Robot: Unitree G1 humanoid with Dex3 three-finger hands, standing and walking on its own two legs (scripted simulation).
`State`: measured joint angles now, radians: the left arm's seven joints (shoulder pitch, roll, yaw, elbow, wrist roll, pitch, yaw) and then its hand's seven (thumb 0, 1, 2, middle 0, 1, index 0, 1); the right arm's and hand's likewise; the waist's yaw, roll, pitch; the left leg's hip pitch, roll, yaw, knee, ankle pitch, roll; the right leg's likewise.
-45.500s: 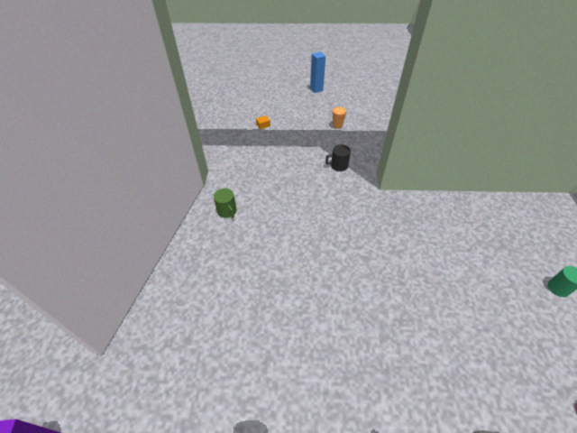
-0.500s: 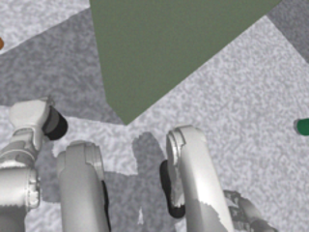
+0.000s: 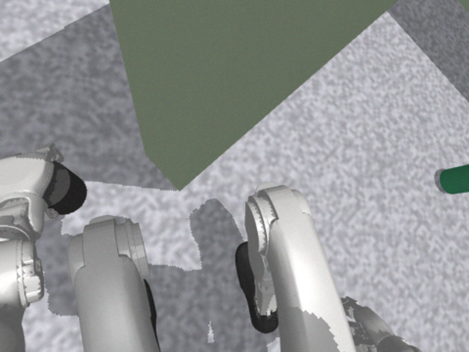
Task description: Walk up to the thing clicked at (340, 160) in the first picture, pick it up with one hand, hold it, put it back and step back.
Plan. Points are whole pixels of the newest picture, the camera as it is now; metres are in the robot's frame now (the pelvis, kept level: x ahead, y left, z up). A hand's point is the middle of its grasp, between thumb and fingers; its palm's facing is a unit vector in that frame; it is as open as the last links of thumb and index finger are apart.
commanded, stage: open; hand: left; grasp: from above
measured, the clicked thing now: (47, 195) +0.39 +0.29 -0.25
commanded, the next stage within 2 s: withdraw in 1.04 s
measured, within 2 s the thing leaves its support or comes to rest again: neither
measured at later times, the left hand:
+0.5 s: hand (44, 190) +0.40 +0.28 -0.21, palm faces -0.44 -0.10 -0.89, open 13.2 cm
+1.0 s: hand (42, 190) +0.40 +0.28 -0.21, palm faces -0.43 -0.13 -0.89, open 13.6 cm
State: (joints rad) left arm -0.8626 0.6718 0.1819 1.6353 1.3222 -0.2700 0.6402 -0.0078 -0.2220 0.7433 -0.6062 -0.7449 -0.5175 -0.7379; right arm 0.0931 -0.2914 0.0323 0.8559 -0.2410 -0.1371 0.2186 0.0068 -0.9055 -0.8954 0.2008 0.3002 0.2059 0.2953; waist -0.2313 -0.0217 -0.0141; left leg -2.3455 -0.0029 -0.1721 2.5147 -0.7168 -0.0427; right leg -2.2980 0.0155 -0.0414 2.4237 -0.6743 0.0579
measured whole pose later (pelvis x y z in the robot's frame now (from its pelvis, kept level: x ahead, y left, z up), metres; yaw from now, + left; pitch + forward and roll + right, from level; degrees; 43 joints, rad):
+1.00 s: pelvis +0.00 +0.01 +0.00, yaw -2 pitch +29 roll -10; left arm -0.87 0.72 0.19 1.70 1.33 -0.26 0.69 0.00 -0.50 1.05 -0.10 -1.14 -0.11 -1.13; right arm 0.10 -0.31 0.06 0.86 -0.27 -0.23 0.32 0.01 -0.90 -0.90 0.20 0.30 0.21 0.30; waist -0.27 -0.03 0.01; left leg -2.35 -0.01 -0.20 2.55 -0.71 -0.03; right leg -2.27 0.02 -0.07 2.42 -0.66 0.07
